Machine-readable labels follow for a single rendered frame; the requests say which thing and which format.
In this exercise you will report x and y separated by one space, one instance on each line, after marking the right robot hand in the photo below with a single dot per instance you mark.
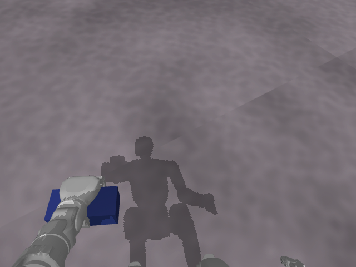
289 262

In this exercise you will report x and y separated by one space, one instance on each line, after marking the left robot hand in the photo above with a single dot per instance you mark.
84 188

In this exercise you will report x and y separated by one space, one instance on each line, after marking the carton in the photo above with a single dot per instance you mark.
103 210

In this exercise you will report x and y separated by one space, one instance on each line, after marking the left robot arm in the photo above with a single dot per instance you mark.
56 238

